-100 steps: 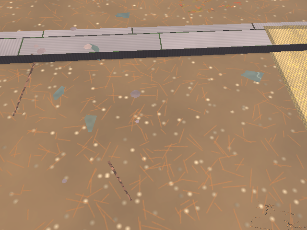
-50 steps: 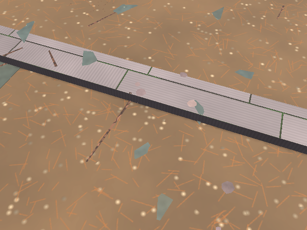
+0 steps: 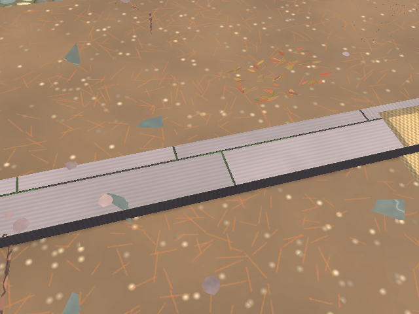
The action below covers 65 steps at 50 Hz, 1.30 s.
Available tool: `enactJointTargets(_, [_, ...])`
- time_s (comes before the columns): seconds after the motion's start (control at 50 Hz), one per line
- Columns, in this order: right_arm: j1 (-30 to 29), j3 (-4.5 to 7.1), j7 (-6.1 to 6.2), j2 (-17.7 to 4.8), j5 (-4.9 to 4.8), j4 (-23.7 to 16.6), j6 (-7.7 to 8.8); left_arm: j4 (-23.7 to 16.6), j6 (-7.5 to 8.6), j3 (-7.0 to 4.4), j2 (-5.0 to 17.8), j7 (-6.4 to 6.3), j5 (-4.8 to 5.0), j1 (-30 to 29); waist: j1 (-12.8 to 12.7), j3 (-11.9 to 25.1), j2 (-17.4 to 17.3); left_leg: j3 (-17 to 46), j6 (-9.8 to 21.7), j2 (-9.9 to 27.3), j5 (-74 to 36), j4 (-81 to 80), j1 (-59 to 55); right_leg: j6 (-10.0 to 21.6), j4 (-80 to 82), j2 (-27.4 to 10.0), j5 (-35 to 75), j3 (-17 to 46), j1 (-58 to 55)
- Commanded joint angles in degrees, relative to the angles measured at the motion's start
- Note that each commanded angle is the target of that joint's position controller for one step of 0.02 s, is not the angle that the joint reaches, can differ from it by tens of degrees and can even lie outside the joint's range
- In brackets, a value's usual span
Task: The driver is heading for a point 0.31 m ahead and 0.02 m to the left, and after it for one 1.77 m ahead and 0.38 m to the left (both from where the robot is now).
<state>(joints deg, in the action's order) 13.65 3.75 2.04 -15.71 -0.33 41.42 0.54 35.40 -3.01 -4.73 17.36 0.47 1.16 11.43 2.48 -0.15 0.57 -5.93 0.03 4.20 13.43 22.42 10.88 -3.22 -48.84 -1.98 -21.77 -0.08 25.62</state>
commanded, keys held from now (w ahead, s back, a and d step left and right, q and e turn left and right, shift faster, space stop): w+e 0.14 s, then w+q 0.14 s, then q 0.72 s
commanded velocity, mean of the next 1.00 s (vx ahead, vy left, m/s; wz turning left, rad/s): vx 0.20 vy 0.00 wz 0.15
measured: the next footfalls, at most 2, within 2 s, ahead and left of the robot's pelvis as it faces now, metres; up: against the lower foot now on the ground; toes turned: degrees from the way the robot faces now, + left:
right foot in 0.12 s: +0.05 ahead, -0.14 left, +0.00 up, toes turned -7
left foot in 0.54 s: +0.39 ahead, +0.02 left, +0.00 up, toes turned -1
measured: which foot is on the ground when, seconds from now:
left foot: down 0.00-0.12, up 0.14-0.52, down 0.54-1.00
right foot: up 0.00-0.10, down 0.12-0.56, up 0.58-0.98, down 1.00-1.00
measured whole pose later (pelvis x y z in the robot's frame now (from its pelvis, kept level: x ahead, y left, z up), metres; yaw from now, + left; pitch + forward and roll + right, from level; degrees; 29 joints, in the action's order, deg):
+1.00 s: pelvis +0.30 -0.10 -0.02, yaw +14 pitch +2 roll +0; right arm 8.6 4.5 1.2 -18.6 -0.9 36.4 -3.0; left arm 38.7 1.4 -2.5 16.5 -1.5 -0.2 11.3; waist 1.0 -1.5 -1.2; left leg 11.7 1.7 -8.7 9.1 32.0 24.1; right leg -2.6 -31.8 0.8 -12.9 5.7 21.2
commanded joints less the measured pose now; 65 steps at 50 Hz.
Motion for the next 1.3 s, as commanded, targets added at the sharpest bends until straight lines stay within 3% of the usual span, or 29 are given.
enactJointTargets(0.02, [-0.4, 3.85, -0.88, -12.9, -0.82, -2.6, 1.38, -5.9, 1.83, -0.59, 4.0, 0.90, 0.08, -5.5, 1.4, -0.7, -10.6, 10.5, 10.2, 13.2, 10.0, -11.7, -2.6, 2.8, 8.4, 0.0, -0.6, -3.4, 0.4])
enactJointTargets(0.1, [-1.9, 3.20, -2.13, -10.7, -1.77, -1.4, 1.57, -1.2, 2.14, -1.39, 4.4, 1.11, 0.31, 4.8, -4.5, 1.2, -5.8, 3.7, 7.2, 10.8, 9.9, -1.1, 6.2, 6.9, 21.8, 3.6, 5.5, -7.1, -19.1])
enactJointTargets(0.12, [-2.3, 2.03, -2.36, -7.3, -0.69, -1.6, 1.84, 0.9, 2.23, -2.85, 7.3, 0.64, 0.73, 12.2, -7.7, 4.2, 0.4, -1.5, 4.1, 7.3, 7.2, 13.2, 13.4, 9.2, 23.8, 1.4, 3.8, -0.9, -30.3])
enactJointTargets(0.14, [-6.0, 0.32, -2.63, -2.3, 1.86, -5.8, 2.61, 0.7, 2.77, -4.32, 15.3, -0.18, 0.35, 17.5, -8.4, 4.8, 17.9, -4.4, -1.3, -0.4, 20.2, 38.3, 33.4, 17.1, 29.6, -14.4, 0.6, 27.4, -39.6])
enactJointTargets(0.16, [-8.1, 0.98, -2.82, -6.0, -0.03, -7.4, 4.28, -1.1, 4.57, -3.49, 14.1, 0.40, -0.08, 15.8, -9.4, 5.3, 13.5, 6.2, -1.3, -3.3, 20.8, 46.6, 43.7, 25.0, 36.9, -20.2, -10.8, 42.0, -38.0])
enactJointTargets(0.18, [-8.7, 1.77, -3.41, -9.3, -1.94, -7.0, 5.16, -0.8, 5.75, -2.05, 9.6, 0.57, -0.29, 13.7, -8.5, 0.4, 10.5, 8.0, 0.0, 0.2, 15.3, 47.9, 46.4, 23.5, 37.9, -19.4, -9.8, 36.2, -36.0])
enactJointTargets(0.22, [-6.6, 1.91, -3.90, -9.8, -0.65, -4.2, 5.57, -1.1, 6.48, -0.49, 6.0, 0.38, -0.78, 8.4, -5.5, -2.6, 6.4, 8.0, 0.6, 3.3, 4.6, 43.5, 43.1, 18.7, 36.8, -14.3, 2.1, 23.7, -30.9])
enactJointTargets(0.26, [-4.8, 1.76, -4.51, -8.7, -0.01, -2.5, 5.05, -1.4, 6.64, -0.03, 5.9, -0.16, -1.42, 5.5, -3.5, -2.5, 6.4, 7.0, -0.4, 3.8, -2.5, 39.9, 37.2, 16.2, 38.1, -11.4, 17.9, 15.0, -26.3])
enactJointTargets(0.4, [-11.8, -1.03, -5.47, -2.7, -0.35, -3.6, 4.36, 3.0, 6.99, -0.14, 7.5, -2.01, -1.98, 7.3, -5.9, -3.8, 3.9, 3.0, -1.0, -2.0, -20.8, 14.9, 21.8, 11.3, 38.7, -7.2, 40.3, -3.0, -18.6])
enactJointTargets(0.48, [-9.9, 0.16, -6.72, -5.9, -0.14, -4.7, 4.14, 4.2, 6.27, -0.90, 9.2, -2.82, -0.88, 5.5, -3.6, -1.4, 5.1, 3.8, 2.1, -4.4, -17.4, 10.1, 19.1, 10.0, 31.5, -10.1, 50.6, -4.0, -25.7])
enactJointTargets(0.52, [-2.6, 1.54, -6.77, -8.5, 0.31, -3.2, 3.86, 3.6, 5.12, -1.21, 9.5, -3.59, -0.81, 4.1, -0.1, 3.3, 5.7, 2.0, 3.7, -7.6, -12.6, 9.7, 12.3, 8.5, 20.4, -9.5, 60.9, -4.4, -28.1])
enactJointTargets(0.54, [3.0, 2.54, -6.13, -10.2, 0.26, -2.1, 3.82, 3.0, 4.66, -1.00, 9.0, -3.73, -0.82, 3.3, 2.8, 6.3, 3.9, 1.8, 5.2, -9.2, -16.0, 6.0, 4.2, 6.6, 9.7, -7.1, 59.8, -5.9, -25.8])
enactJointTargets(0.56, [7.3, 3.24, -4.91, -13.3, 0.38, -2.5, 3.60, 1.8, 4.95, -0.25, 7.3, -3.56, -1.90, 5.0, 4.2, 11.5, -3.1, 11.9, 8.8, -1.8, -34.1, 5.8, -9.8, 3.5, -7.1, -3.0, 40.7, -6.4, -15.1])
enactJointTargets(0.58, [4.5, 3.33, -4.49, -17.6, 1.28, -4.2, 3.73, 1.2, 5.40, 1.95, 0.1, -2.19, -3.53, 15.9, -4.1, 20.2, -16.3, 38.9, 23.3, 15.9, -49.2, 9.5, -30.0, -0.9, -30.7, 8.1, -18.6, -1.2, 7.4])
enactJointTargets(0.6, [5.0, 2.96, -4.23, -14.1, 0.74, -5.6, 3.01, 2.5, 5.98, 1.27, 6.2, -1.10, -2.25, 13.0, 1.3, 28.3, -8.4, 45.1, 25.0, 15.8, -34.1, 2.3, -29.0, -0.5, -36.4, 7.4, -16.5, 8.6, 8.3])
enactJointTargets(0.62, [0.8, 2.49, -3.84, -12.1, 0.20, -6.7, 2.51, 0.5, 5.96, 0.60, 8.3, -0.81, -0.24, 6.6, 1.3, 19.5, -5.7, 38.6, 21.9, 13.1, -22.1, -0.8, -21.6, 0.5, -34.8, 4.7, -11.5, 8.5, 11.6])
enactJointTargets(0.64, [-2.2, 1.87, -3.36, -9.9, -0.69, -6.9, 1.79, -0.3, 5.65, 0.71, 8.1, -1.30, -0.64, 3.6, 0.0, 12.0, -0.2, 34.5, 18.7, 10.4, -12.5, -3.5, -12.4, 0.8, -30.4, 2.5, -7.3, 7.0, 12.3])
enactJointTargets(0.66, [-4.5, 1.46, -2.90, -8.9, -0.84, -7.6, 1.20, -0.6, 4.93, 0.58, 8.1, -1.87, -1.29, 2.1, -1.2, 7.2, 0.5, 32.2, 17.3, 8.8, -8.4, -5.5, -3.8, 0.6, -26.3, 1.2, -4.8, 6.6, 10.8])
enactJointTargets(0.74, [-6.9, 2.14, -2.17, -10.1, 0.79, -8.1, 0.53, 0.2, 3.69, 1.23, 4.9, -2.88, -2.24, 5.3, -4.4, 4.2, -5.2, 24.9, 15.5, 3.2, -15.5, -6.9, 10.2, -0.8, -10.9, 1.4, -2.7, 4.3, 1.4])
enactJointTargets(0.8, [-6.5, 2.89, -1.25, -11.7, 0.14, -8.1, -0.40, 0.4, 3.55, 1.37, 4.5, -3.28, -2.22, 4.2, -3.4, 8.0, -5.4, 25.3, 14.6, 2.5, -11.6, -5.0, 9.4, -2.2, -4.6, 1.7, 1.9, 5.0, 0.0])
enactJointTargets(0.92, [-6.6, 3.00, -0.72, -11.4, -0.11, -8.8, -2.53, -0.8, 4.59, 0.87, 4.7, -2.36, -1.33, -0.1, -1.2, 6.8, -9.1, 31.4, 11.7, 1.3, 2.2, -3.3, 8.3, -1.5, 7.7, 3.2, 4.3, 5.6, -2.5])
enactJointTargets(0.98, [-6.6, 2.54, -0.66, -10.0, -0.93, -9.0, -3.24, 0.2, 5.66, -0.06, 5.3, -1.87, -1.01, 2.9, -3.5, 6.4, -9.3, 32.6, 8.4, -1.1, 0.7, 1.9, 8.4, 1.2, 24.6, 2.9, 10.4, 4.7, -11.3])
enactJointTargets(1.0, [-4.4, 1.80, -0.72, -7.5, -0.83, -9.0, -3.24, 0.0, 5.60, -1.08, 9.1, -2.17, -1.89, 4.2, -2.8, 7.4, -2.8, 28.3, 5.1, -4.7, 9.6, 9.8, 13.0, 4.8, 29.1, -6.8, 10.3, 12.4, -17.2])
enactJointTargets(1.02, [-5.0, 1.66, -0.97, -6.3, -0.95, -11.1, -2.65, 0.3, 4.71, -2.36, 14.2, -2.31, -3.84, 2.5, -0.5, 3.3, 15.4, 14.7, 1.6, -13.8, 18.6, 21.4, 24.9, 13.4, 32.7, -17.5, 16.4, 26.8, -16.9])
enactJointTargets(1.04, [-4.1, 3.04, -1.12, -11.1, 0.16, -10.4, -1.86, -1.2, 4.83, -1.78, 11.0, -2.28, -4.73, 0.7, -1.6, 4.3, 14.4, 14.5, -0.8, -10.2, 20.7, 35.9, 25.6, 17.9, 32.7, -21.8, 20.5, 30.7, -14.8])
enactJointTargets(1.06, [-2.9, 3.97, -1.31, -12.9, -0.46, -8.9, -2.00, -2.2, 4.85, -0.84, 7.9, -2.63, -4.10, -1.6, -1.0, 4.2, 9.7, 14.7, -1.8, -9.1, 17.4, 41.8, 25.0, 16.7, 31.2, -19.2, 22.1, 25.2, -14.1])
enactJointTargets(1.1, [-0.8, 3.75, -0.87, -10.7, -0.47, -6.9, -3.38, -2.5, 4.63, -0.26, 5.8, -3.04, -2.12, -4.4, -0.6, 2.9, 6.4, 12.8, -4.1, -8.0, 11.4, 47.7, 26.5, 13.0, 29.2, -13.5, 23.6, 15.7, -15.6])
enactJointTargets(1.18, [-5.9, 2.23, -1.31, -6.5, -1.23, -9.6, -3.87, -1.4, 3.37, -0.50, 6.3, -3.63, -2.37, -1.1, -4.1, 2.5, 8.9, 8.2, -6.4, -5.7, 8.1, 40.7, 27.1, 14.0, 29.1, -11.8, 28.5, 8.1, -20.2])
enactJointTargets(1.3, [-7.1, 1.77, -2.76, -6.2, -0.93, -11.6, -3.87, -0.4, 2.69, -2.28, 10.0, -2.80, -1.30, -1.2, -5.2, 5.0, 11.4, 3.6, -4.4, -3.7, 10.2, 23.2, 15.1, 15.0, 27.6, -15.3, 31.1, 4.6, -20.0])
